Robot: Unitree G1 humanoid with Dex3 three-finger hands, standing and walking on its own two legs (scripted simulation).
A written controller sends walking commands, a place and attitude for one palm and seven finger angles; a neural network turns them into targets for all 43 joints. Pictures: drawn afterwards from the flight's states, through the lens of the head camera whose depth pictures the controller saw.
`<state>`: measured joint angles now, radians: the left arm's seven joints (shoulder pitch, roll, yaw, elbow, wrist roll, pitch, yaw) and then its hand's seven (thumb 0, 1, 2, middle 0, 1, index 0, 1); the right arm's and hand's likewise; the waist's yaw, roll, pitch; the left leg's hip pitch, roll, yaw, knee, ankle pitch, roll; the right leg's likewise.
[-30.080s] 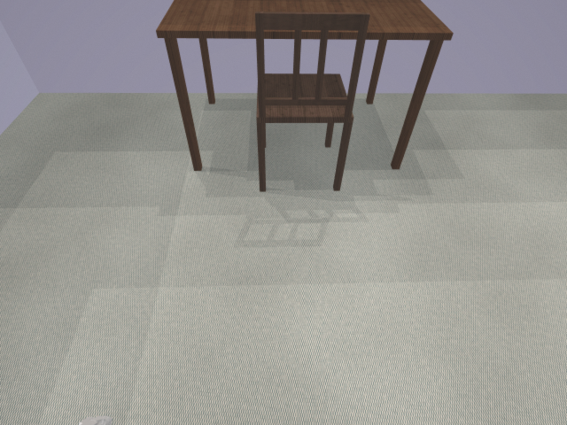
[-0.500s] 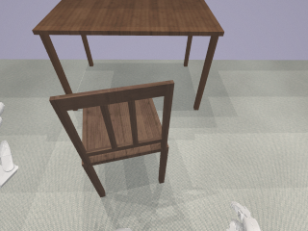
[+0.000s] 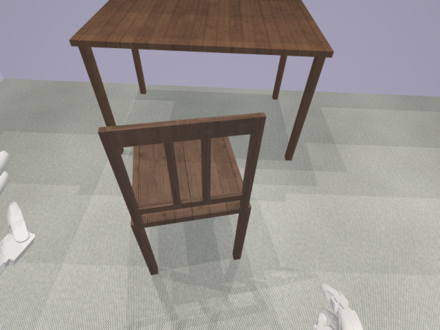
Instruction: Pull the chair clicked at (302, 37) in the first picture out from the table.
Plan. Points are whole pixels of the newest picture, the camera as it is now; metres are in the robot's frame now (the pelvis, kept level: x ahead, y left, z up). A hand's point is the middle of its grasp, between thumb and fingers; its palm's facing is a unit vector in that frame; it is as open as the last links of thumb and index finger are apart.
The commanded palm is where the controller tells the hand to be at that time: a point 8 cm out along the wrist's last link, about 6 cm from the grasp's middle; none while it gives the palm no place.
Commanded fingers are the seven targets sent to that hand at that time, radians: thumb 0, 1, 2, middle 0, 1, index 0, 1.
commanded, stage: let the arm hang, fingers relaxed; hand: left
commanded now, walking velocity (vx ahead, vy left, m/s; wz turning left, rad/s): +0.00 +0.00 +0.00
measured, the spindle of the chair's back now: (173, 175) +0.54 +0.17 -0.11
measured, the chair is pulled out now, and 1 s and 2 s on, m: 0.56 0.56 0.56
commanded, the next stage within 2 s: look to check the result in 1.20 s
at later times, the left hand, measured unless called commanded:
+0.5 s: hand out of the picture +0.02 +0.17 -0.18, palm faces +0.07 -0.98 -0.19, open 6.8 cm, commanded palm none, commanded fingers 0.00 0.90 0.90 -0.20 -0.30 -0.20 -0.30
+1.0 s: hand out of the picture -0.02 +0.11 -0.18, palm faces +0.07 -0.99 -0.14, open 7.4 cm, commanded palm none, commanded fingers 0.00 0.90 0.90 -0.20 -0.30 -0.20 -0.30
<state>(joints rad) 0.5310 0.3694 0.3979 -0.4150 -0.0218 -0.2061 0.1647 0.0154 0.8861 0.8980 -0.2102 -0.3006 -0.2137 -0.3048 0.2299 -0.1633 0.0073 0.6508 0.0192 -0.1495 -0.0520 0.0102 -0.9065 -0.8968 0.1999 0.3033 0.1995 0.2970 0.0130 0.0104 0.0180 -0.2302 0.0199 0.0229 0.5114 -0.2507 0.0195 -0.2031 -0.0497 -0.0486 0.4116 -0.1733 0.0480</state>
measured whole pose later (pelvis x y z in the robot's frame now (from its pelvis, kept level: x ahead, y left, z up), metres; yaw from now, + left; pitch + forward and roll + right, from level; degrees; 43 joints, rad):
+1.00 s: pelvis +0.00 -0.03 +0.00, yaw +1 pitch -2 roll +0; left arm 0.33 0.09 -0.01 1.08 0.01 0.02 0.03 0.01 0.91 0.90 -0.20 -0.30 -0.20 -0.30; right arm 0.37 -0.08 0.00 1.07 -0.01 0.00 -0.03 0.00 -0.91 -0.90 0.20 0.30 0.20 0.30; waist 0.01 0.01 0.03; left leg -0.24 0.03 0.00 0.50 -0.23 -0.02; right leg -0.24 -0.04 -0.07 0.49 -0.21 0.00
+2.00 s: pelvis +0.01 -0.04 +0.00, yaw +1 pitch -2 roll +0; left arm 0.31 0.11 0.01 1.07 0.01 0.01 0.03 0.01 0.91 0.90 -0.20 -0.30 -0.20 -0.30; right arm 0.36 -0.09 0.00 1.08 -0.01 -0.01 -0.04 0.00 -0.91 -0.90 0.20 0.30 0.20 0.30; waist 0.00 0.01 0.06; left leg -0.21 0.04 -0.01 0.48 -0.24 -0.03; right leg -0.22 -0.03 -0.08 0.47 -0.22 -0.01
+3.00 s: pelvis +0.00 -0.03 +0.00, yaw +2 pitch -2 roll +0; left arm 0.32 0.11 0.01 1.07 0.01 0.01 0.03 0.01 0.91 0.90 -0.20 -0.30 -0.20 -0.30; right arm 0.35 -0.09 0.00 1.08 -0.01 -0.01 -0.04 0.00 -0.91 -0.90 0.20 0.30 0.20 0.30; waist 0.01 0.00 0.06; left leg -0.21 0.03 -0.01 0.48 -0.23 -0.03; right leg -0.21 -0.04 -0.08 0.47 -0.22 0.00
